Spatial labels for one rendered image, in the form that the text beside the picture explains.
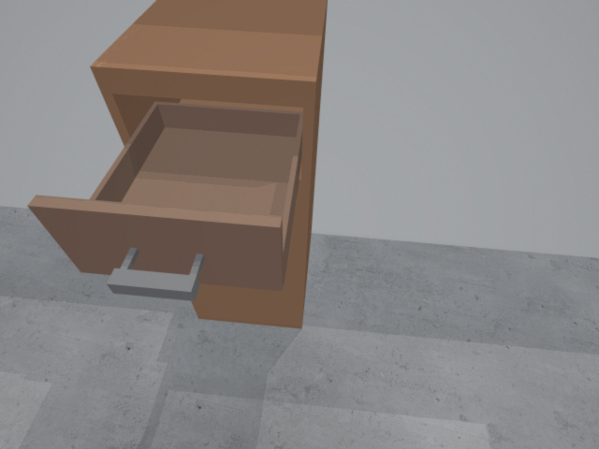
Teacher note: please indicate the cabinet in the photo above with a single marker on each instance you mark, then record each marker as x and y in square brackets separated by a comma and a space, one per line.
[255, 54]

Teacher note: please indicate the handle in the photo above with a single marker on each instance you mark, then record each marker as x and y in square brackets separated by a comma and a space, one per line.
[127, 281]

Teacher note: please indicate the drawer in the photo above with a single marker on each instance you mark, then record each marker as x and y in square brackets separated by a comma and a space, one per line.
[219, 181]

